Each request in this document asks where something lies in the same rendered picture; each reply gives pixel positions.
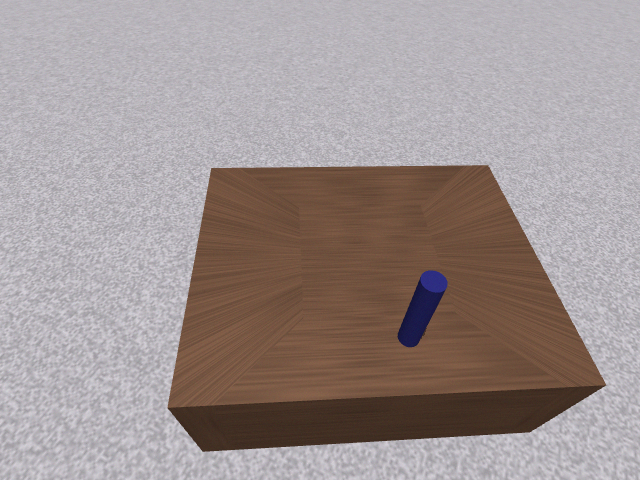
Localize can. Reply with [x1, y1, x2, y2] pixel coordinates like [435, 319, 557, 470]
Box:
[398, 270, 448, 347]

